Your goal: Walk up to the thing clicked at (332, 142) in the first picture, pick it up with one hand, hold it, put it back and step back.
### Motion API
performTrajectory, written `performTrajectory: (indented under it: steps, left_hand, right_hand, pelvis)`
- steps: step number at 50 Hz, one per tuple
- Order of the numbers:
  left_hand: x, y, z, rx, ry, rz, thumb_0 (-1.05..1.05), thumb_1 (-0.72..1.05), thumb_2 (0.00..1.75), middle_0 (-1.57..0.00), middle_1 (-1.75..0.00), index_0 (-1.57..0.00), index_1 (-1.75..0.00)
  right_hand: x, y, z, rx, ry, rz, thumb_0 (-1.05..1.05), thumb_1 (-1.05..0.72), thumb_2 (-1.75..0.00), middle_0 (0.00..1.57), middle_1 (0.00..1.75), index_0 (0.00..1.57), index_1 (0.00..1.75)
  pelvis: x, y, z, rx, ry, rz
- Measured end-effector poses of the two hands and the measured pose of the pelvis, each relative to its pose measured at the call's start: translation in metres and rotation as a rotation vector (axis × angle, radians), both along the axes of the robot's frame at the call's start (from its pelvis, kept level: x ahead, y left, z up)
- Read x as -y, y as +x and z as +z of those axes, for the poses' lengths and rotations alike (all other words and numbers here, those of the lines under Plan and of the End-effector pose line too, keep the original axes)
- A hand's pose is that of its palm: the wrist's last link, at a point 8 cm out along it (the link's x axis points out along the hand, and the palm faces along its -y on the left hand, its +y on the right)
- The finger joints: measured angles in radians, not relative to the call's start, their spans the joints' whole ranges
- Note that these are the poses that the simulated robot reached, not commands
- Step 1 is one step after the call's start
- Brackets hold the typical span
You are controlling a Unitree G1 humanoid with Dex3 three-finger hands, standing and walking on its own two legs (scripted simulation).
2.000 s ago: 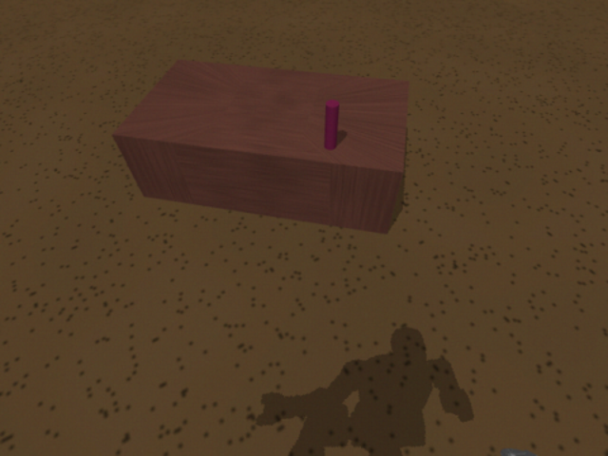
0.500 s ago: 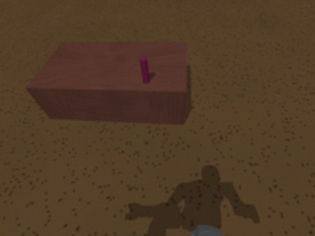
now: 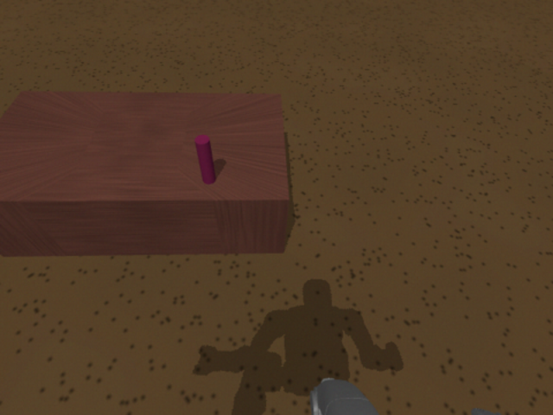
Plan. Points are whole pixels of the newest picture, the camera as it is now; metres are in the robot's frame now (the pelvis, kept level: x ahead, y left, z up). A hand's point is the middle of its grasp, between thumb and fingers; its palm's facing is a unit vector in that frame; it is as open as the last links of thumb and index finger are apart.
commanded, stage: walk up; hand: left
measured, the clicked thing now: (205, 160) +0.89 +0.22 -0.32
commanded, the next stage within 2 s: none
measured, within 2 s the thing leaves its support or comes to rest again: neither
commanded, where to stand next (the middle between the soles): +0.48 +0.01 m, yaw +0 degrees
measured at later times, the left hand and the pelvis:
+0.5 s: hand (127, 343) +0.24 +0.26 -0.13, palm faces -0.04 -0.92 -0.40, open 7.4 cm; pelvis +0.20 -0.02 +0.00, yaw -1 degrees
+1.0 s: hand (155, 242) +0.45 +0.26 -0.14, palm faces -0.07 -0.90 -0.43, open 7.4 cm; pelvis +0.36 -0.02 -0.02, yaw -1 degrees
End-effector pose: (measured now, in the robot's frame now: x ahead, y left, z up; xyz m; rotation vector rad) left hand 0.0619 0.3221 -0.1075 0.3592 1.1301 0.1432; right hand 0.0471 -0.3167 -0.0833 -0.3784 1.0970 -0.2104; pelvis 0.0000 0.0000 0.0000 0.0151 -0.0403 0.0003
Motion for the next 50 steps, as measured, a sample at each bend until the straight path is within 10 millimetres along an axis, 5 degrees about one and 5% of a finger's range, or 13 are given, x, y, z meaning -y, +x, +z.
performTrajectory:
  steps: [5,10,19,29,33,40,45,50]
  left_hand:
    - [0.011,0.078,0.015,0.052,0.024,-0.058,0.00,0.91,0.89,-0.20,-0.30,-0.20,-0.30]
    - [0.029,0.140,0.017,0.132,0.072,-0.069,0.00,0.91,0.89,-0.20,-0.30,-0.20,-0.30]
    - [0.040,0.164,0.032,0.087,0.059,-0.021,0.00,0.90,0.89,-0.21,-0.30,-0.20,-0.30]
    - [-0.009,0.193,-0.006,-0.032,0.048,0.035,0.00,0.90,0.89,-0.21,-0.30,-0.20,-0.30]
    - [-0.015,0.228,-0.015,-0.071,0.041,0.022,0.00,0.91,0.89,-0.20,-0.30,-0.20,-0.30]
    - [-0.006,0.299,-0.002,-0.034,0.011,-0.024,0.00,0.91,0.89,-0.20,-0.30,-0.20,-0.30]
    - [0.008,0.347,0.009,-0.002,0.040,-0.040,0.00,0.91,0.89,-0.20,-0.30,-0.20,-0.30]
    - [0.022,0.383,0.010,0.056,0.087,-0.023,0.00,0.91,0.89,-0.20,-0.30,-0.20,-0.30]
  right_hand:
    - [0.017,0.009,-0.012,-0.075,0.015,-0.039,0.01,-0.90,-0.90,0.21,0.30,0.20,0.30]
    - [0.039,0.042,-0.043,-0.120,0.034,-0.069,0.01,-0.90,-0.90,0.21,0.30,0.20,0.30]
    - [0.031,0.149,-0.033,-0.047,0.079,-0.005,0.01,-0.90,-0.90,0.21,0.30,0.20,0.30]
    - [0.006,0.254,-0.019,0.027,0.008,0.043,0.01,-0.90,-0.90,0.21,0.30,0.20,0.30]
    - [-0.004,0.272,-0.012,0.056,-0.004,0.004,0.00,-0.90,-0.90,0.21,0.30,0.20,0.30]
    - [-0.005,0.281,-0.005,-0.030,0.004,-0.025,0.00,-0.90,-0.90,0.21,0.30,0.20,0.30]
    - [0.010,0.296,-0.020,-0.090,0.027,-0.047,0.01,-0.90,-0.90,0.21,0.30,0.20,0.30]
    - [0.022,0.333,-0.046,-0.122,0.044,-0.052,0.01,-0.90,-0.90,0.21,0.30,0.20,0.30]
  pelvis:
    - [0.010,0.042,-0.002,-0.003,0.005,-0.012]
    - [0.031,0.087,-0.020,0.011,-0.013,-0.011]
    - [0.030,0.150,-0.001,0.007,-0.007,-0.026]
    - [-0.002,0.231,-0.018,0.001,-0.014,-0.023]
    - [-0.010,0.255,-0.016,0.007,-0.010,-0.033]
    - [-0.007,0.299,-0.003,0.000,-0.002,-0.034]
    - [0.005,0.334,-0.005,-0.006,-0.002,-0.027]
    - [0.021,0.361,-0.017,0.003,-0.010,-0.021]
